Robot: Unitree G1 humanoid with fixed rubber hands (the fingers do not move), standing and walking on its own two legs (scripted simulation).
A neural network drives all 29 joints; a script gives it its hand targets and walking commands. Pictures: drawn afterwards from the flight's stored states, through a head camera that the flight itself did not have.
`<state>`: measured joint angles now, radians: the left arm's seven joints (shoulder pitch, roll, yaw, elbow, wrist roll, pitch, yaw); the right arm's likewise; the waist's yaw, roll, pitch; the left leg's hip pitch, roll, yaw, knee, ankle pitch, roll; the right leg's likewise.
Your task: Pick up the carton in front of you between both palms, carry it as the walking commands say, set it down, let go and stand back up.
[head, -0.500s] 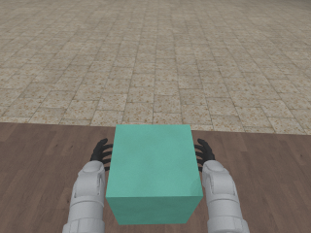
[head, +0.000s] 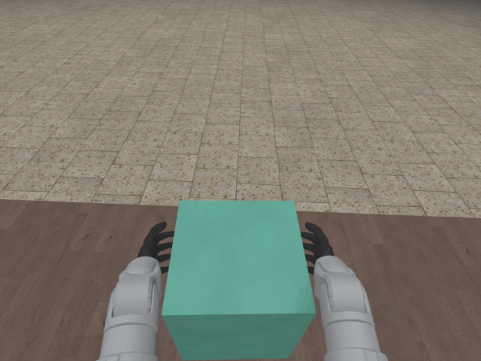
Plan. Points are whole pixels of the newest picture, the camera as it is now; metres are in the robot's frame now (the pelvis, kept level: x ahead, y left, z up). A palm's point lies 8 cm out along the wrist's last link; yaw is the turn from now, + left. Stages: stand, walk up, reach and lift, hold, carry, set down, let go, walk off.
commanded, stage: hold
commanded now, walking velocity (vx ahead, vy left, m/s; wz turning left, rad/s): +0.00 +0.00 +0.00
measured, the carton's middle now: (236, 283) +0.29 +0.00 -0.04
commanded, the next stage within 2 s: carry in 1.32 s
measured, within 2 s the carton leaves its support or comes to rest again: neither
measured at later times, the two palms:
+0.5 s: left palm (146, 267) +0.28 +0.15 +0.05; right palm (327, 265) +0.28 -0.15 +0.05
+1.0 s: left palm (146, 265) +0.28 +0.15 +0.05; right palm (326, 263) +0.28 -0.15 +0.05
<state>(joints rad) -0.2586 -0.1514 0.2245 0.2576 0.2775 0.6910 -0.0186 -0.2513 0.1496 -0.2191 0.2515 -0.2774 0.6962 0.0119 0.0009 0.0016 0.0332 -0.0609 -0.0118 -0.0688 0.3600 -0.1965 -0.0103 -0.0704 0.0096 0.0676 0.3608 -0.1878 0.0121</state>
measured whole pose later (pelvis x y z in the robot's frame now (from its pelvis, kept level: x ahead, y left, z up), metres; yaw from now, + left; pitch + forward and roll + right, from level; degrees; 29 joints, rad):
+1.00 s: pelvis +0.00 +0.00 +0.00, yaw +0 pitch -8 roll +0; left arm -0.24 -0.15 0.20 0.18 0.27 0.77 -0.02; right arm -0.24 0.15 -0.19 0.18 -0.27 0.77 0.01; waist 0.00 0.00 0.04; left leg -0.02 -0.01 -0.07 0.34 -0.19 -0.01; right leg -0.03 0.01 0.07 0.34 -0.18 0.01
